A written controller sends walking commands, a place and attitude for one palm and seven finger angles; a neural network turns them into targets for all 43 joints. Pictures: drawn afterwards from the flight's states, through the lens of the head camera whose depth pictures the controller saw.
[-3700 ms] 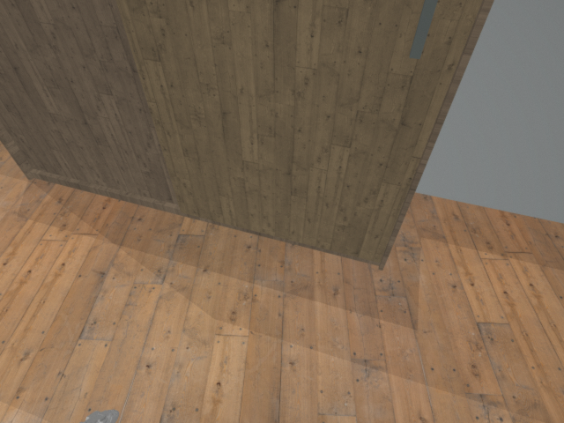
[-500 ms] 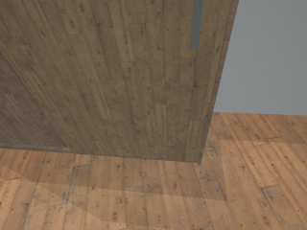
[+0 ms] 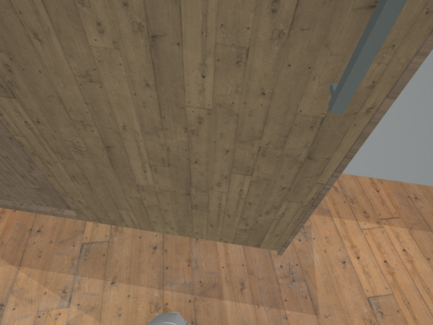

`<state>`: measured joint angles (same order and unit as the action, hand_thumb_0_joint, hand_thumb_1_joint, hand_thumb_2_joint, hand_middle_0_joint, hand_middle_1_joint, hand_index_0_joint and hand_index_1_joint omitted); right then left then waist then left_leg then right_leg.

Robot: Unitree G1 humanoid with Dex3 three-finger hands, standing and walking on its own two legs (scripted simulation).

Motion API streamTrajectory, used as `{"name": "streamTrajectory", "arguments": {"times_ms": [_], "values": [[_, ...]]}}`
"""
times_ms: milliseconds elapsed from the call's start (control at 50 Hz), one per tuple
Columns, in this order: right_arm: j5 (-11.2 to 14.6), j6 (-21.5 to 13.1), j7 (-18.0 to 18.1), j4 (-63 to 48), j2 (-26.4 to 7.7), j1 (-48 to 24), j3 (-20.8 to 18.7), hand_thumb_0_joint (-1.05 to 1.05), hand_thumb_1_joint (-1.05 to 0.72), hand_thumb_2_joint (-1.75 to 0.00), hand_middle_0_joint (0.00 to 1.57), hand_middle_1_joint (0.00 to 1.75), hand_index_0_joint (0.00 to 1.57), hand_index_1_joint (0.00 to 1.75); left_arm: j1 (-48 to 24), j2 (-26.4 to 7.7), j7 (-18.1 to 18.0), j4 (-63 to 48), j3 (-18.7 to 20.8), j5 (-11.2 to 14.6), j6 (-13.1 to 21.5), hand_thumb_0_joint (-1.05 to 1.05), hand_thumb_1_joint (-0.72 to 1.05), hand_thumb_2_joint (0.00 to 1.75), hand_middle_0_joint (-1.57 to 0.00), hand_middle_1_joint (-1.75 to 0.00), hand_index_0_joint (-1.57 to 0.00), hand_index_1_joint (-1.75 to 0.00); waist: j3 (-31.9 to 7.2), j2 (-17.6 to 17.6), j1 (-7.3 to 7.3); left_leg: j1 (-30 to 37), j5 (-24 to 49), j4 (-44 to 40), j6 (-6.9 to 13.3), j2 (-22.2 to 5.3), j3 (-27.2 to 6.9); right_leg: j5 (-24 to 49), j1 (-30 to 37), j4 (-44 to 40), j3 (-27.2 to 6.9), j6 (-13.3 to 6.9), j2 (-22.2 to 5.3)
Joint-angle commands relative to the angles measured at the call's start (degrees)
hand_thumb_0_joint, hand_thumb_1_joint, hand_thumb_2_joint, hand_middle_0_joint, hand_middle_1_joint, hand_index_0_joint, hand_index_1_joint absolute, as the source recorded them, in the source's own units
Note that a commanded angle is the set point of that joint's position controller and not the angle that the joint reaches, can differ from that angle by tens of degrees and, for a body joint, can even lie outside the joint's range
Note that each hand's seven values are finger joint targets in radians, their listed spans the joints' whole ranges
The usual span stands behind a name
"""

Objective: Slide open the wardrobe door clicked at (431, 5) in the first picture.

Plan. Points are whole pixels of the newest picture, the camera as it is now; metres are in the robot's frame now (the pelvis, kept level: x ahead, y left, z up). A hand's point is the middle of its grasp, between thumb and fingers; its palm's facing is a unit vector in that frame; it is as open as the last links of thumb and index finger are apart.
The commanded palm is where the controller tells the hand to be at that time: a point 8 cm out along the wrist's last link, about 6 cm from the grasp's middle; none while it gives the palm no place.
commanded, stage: come to a stop and stand still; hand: right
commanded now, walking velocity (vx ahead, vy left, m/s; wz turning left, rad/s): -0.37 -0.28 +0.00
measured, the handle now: (362, 43) +0.50 -0.16 +0.28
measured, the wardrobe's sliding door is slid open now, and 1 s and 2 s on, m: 0.00 0.00 0.00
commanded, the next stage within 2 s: look again from close up in 1.38 s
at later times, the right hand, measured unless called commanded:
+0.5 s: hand out of the picture +0.01 -0.27 -0.17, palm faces +0.10 +0.97 -0.21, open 7.4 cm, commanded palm none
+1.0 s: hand out of the picture -0.04 -0.24 -0.16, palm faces +0.01 +0.98 -0.19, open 7.3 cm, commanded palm none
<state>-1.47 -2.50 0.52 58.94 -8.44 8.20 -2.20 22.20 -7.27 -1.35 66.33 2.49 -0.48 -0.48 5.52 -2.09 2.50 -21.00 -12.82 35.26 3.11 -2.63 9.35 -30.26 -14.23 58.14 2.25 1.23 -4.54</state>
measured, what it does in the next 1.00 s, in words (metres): steps on the spot: right foot, then left foot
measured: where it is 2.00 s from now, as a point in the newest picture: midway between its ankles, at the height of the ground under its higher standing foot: outside the picture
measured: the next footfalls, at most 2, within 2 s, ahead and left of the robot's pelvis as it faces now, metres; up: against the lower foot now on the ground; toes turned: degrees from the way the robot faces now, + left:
right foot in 0.38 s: +0.02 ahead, -0.16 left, +0.00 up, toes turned -4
left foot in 0.74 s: -0.03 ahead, +0.05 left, +0.00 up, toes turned +1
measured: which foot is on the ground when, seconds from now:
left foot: down 0.00-0.40, up 0.42-0.72, down 0.74-1.00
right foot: up 0.00-0.36, down 0.38-1.00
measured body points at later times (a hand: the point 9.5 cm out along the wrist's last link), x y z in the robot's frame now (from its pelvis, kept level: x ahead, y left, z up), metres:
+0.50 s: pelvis -0.01 -0.06 +0.01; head +0.00 -0.10 +0.46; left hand +0.09 +0.17 -0.11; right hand +0.01 -0.32 -0.16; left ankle +0.02 +0.08 -0.68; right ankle -0.02 -0.16 -0.72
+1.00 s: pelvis -0.04 -0.07 +0.02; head -0.05 -0.07 +0.47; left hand -0.07 +0.14 -0.15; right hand -0.03 -0.29 -0.14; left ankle -0.07 +0.05 -0.72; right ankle -0.02 -0.16 -0.72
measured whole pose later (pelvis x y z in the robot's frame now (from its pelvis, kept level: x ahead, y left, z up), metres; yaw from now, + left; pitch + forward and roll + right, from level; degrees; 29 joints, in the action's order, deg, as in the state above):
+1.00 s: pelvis -0.04 -0.07 +0.02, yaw +0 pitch -2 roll +0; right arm -0.8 0.7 2.3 64.7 -8.1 15.7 0.1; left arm 17.8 -7.0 -1.2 66.7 0.2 -0.7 -0.4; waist 0.8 0.0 1.4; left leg -6.6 -15.1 23.8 -0.2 -0.9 1.0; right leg -10.0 -10.5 22.3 5.3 -2.4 1.0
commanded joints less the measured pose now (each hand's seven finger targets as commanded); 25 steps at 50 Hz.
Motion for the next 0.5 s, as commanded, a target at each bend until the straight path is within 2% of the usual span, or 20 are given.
{"name": "streamTrajectory", "arguments": {"times_ms": [0, 40, 60, 100, 120, 200, 260, 280, 300, 320, 340, 360, 380, 400, 420, 440, 480], "values": [[0.21, 1.25, 2.32, -1.97, -9.35, 5.4, -2.11, 0.0, -0.9, -0.9, 0.2, 0.3, 0.2, 0.3, 0.84, -2.78, -0.55, -3.9, 0.85, 0.24, -1.52, 0.0, 0.9, 0.9, -0.2, -0.3, -0.2, -0.3, -6.08, 6.59, -2.69, 6.36, 39.49, -14.36, 6.88, -18.66, -13.36, 1.87, -7.7, 5.63, -2.67, 0.59, 0.23], [0.19, 1.77, 2.52, -2.88, -9.79, 5.58, -2.69, 0.0, -0.9, -0.9, 0.2, 0.3, 0.2, 0.3, -0.77, -3.99, -0.09, -5.39, 1.61, -0.44, -2.97, 0.0, 0.9, 0.9, -0.2, -0.3, -0.2, -0.3, -6.18, 8.32, -3.01, 5.98, 36.94, -15.05, 6.96, -18.59, -13.08, 4.39, -10.61, 8.76, -2.94, 1.45, 1.59], [0.24, 1.91, 2.68, -3.18, -10.13, 5.46, -2.85, 0.0, -0.9, -0.9, 0.2, 0.3, 0.2, 0.3, -1.98, -4.71, 0.13, -6.33, 1.87, -0.7, -3.44, 0.0, 0.9, 0.9, -0.2, -0.3, -0.2, -0.3, -6.67, 8.04, -3.1, 6.48, 35.97, -15.13, 7.29, -18.97, -13.33, 5.56, -12.25, 10.09, -3.53, 1.81, 1.81], [0.07, 2.06, 3.06, -4.37, -10.82, 4.21, -3.16, 0.0, -0.9, -0.9, 0.2, 0.3, 0.2, 0.3, -3.49, -5.47, 0.53, -8.13, 2.13, -0.95, -3.75, 0.0, 0.9, 0.9, -0.2, -0.3, -0.2, -0.3, -8.6, 8.17, -2.76, 7.47, 34.31, -14.61, 7.67, -19.16, -12.43, 6.92, -13.39, 9.79, -4.2, 2.27, 1.84], [-0.02, 2.15, 3.01, -4.8, -10.94, 4.33, -3.13, 0.0, -0.9, -0.9, 0.2, 0.3, 0.2, 0.3, -5.22, -5.64, 0.67, -9.15, 2.25, -1.03, -3.84, 0.0, 0.9, 0.9, -0.2, -0.3, -0.2, -0.3, -8.28, 8.8, -3.06, 7.19, 33.4, -14.55, 7.44, -18.72, -12.37, 7.27, -13.63, 8.98, -4.09, 2.41, 2.12], [-0.63, 2.65, 2.45, -6.42, -12.16, 3.39, -3.23, 0.0, -0.9, -0.9, 0.2, 0.3, 0.2, 0.3, -7.94, -5.78, 1.12, -11.64, 1.97, -0.72, -3.16, 0.0, 0.9, 0.9, -0.2, -0.3, -0.2, -0.3, -8.68, 11.79, -3.12, 6.28, 24.17, -15.18, 6.84, -17.17, -11.99, 6.88, -9.87, -0.52, -1.94, 2.15, 2.55], [-0.97, 3.07, 1.71, -6.95, -13.36, 3.74, -3.59, 0.0, -0.9, -0.9, 0.2, 0.3, 0.2, 0.3, -9.61, -6.44, 1.29, -13.18, 1.73, -0.45, -2.12, 0.0, 0.9, 0.9, -0.2, -0.3, -0.2, -0.3, -8.4, 14.13, -3.85, 6.29, 13.37, -16.58, 6.47, -16.2, -13.64, 5.76, -6.68, -8.73, -0.25, 1.26, 3.0], [-1.0, 3.14, 1.69, -6.87, -13.6, 3.7, -3.69, 0.0, -0.9, -0.9, 0.2, 0.3, 0.2, 0.3, -8.93, -6.64, 1.19, -13.16, 1.54, -0.29, -1.62, 0.0, 0.9, 0.9, -0.2, -0.3, -0.2, -0.3, -9.38, 12.91, -3.58, 7.19, 12.62, -15.44, 6.41, -16.09, -13.78, 6.09, -4.72, -13.64, 0.17, 1.1, 2.74], [-0.87, 3.3, 1.6, -7.06, -13.68, 3.45, -3.72, 0.0, -0.9, -0.9, 0.2, 0.3, 0.2, 0.3, -7.62, -6.65, 1.08, -13.03, 1.4, -0.28, -1.13, 0.0, 0.9, 0.9, -0.2, -0.3, -0.2, -0.3, -9.54, 12.16, -2.72, 6.3, 11.62, -13.95, 5.25, -15.37, -13.3, 8.64, -1.6, -19.47, 1.06, 0.97, 3.2], [-0.51, 3.6, 1.47, -6.88, -13.48, 3.24, -3.62, 0.0, -0.9, -0.9, 0.2, 0.3, 0.2, 0.3, -5.68, -6.72, 0.99, -12.33, 1.31, -0.32, -0.82, 0.0, 0.9, 0.9, -0.2, -0.3, -0.2, -0.3, -9.51, 11.15, -1.84, 3.51, 8.24, -12.22, 3.35, -13.89, -12.28, 13.62, 3.76, -26.59, 2.07, 0.79, 3.69], [-0.04, 3.94, 1.26, -6.8, -12.0, 3.65, -3.22, 0.0, -0.9, -0.9, 0.2, 0.3, 0.2, 0.3, -3.99, -8.12, 0.97, -11.88, 1.32, -0.28, -0.33, 0.0, 0.9, 0.9, -0.2, -0.3, -0.2, -0.3, -9.45, 7.23, -1.01, 0.03, 2.47, -8.4, 0.9, -11.33, -10.37, 16.9, 8.34, -33.46, 0.42, 0.38, 2.04], [0.38, 4.45, 1.01, -7.43, -8.81, 5.08, -2.53, 0.0, -0.9, -0.9, 0.2, 0.3, 0.2, 0.3, -4.92, -12.44, 0.91, -12.89, 2.02, -0.81, 0.07, 0.0, 0.9, 0.9, -0.2, -0.3, -0.2, -0.3, -7.38, -7.69, -1.55, -6.35, -8.86, -0.67, -2.8, -4.62, -5.58, 18.72, 7.79, -40.33, -12.36, -2.69, -7.77], [0.32, 4.79, 1.0, -8.25, -6.81, 4.85, -1.94, 0.0, -0.9, -0.9, 0.2, 0.3, 0.2, 0.3, -8.02, -16.14, 0.82, -15.2, 2.18, -1.04, -0.35, 0.0, 0.9, 0.9, -0.2, -0.3, -0.2, -0.3, -3.47, -15.97, -1.82, -5.75, -18.24, 8.84, -4.72, -0.07, -4.29, 22.43, -1.92, -45.62, -19.79, -6.58, -15.98], [0.01, 5.52, 1.5, -7.39, -7.53, 3.82, -1.99, 0.0, -0.9, -0.9, 0.2, 0.3, 0.2, 0.3, -10.81, -15.42, -0.06, -15.14, 1.98, -1.32, -0.21, 0.0, 0.9, 0.9, -0.2, -0.3, -0.2, -0.3, -2.57, -15.94, -1.7, -4.18, -18.68, 15.53, -4.82, 0.15, -9.86, 24.53, -5.96, -47.06, -19.96, -7.3, -15.26], [0.06, 5.72, 1.33, -6.41, -8.24, 4.79, -2.44, 0.0, -0.9, -0.9, 0.2, 0.3, 0.2, 0.3, -13.18, -14.13, -0.59, -15.22, 1.52, -1.37, -0.25, 0.0, 0.9, 0.9, -0.2, -0.3, -0.2, -0.3, -1.81, -12.98, -3.25, -3.97, -15.3, 20.22, -4.46, 0.77, -11.89, 24.33, -6.21, -46.07, -16.12, -7.47, -12.54], [-0.02, 5.54, 1.07, -5.07, -8.35, 7.01, -2.6, 0.0, -0.9, -0.9, 0.2, 0.3, 0.2, 0.3, -14.82, -12.55, -0.8, -15.14, 0.97, -1.2, -0.1, 0.0, 0.9, 0.9, -0.2, -0.3, -0.2, -0.3, -1.8, -9.99, -4.54, -4.93, -12.29, 23.19, -4.39, 1.21, -12.24, 25.93, -4.23, -44.41, -12.31, -7.67, -10.06], [-0.01, 4.96, 0.82, -3.05, -8.03, 9.95, -2.26, 0.0, -0.9, -0.9, 0.2, 0.3, 0.2, 0.3, -14.61, -10.79, -0.87, -14.59, 0.37, -0.6, 0.48, 0.0, 0.9, 0.9, -0.2, -0.3, -0.2, -0.3, -3.75, -5.51, -5.09, -5.31, -9.33, 24.63, -4.88, 1.07, -11.32, 30.62, 0.31, -42.81, -7.77, -8.27, -7.72]]}}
